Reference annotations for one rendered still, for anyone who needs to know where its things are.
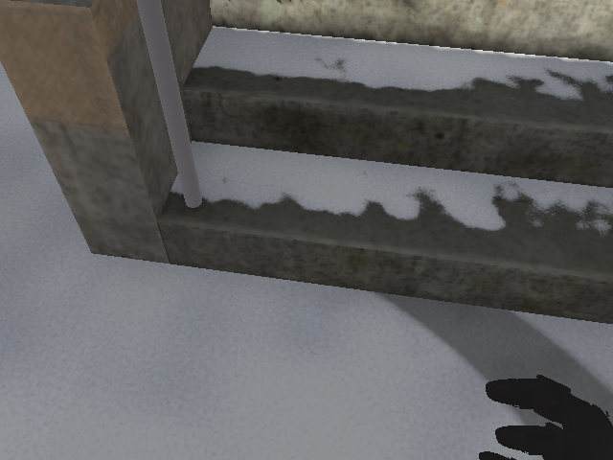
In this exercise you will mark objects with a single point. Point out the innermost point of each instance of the robot right hand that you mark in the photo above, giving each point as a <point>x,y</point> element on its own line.
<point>587,433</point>

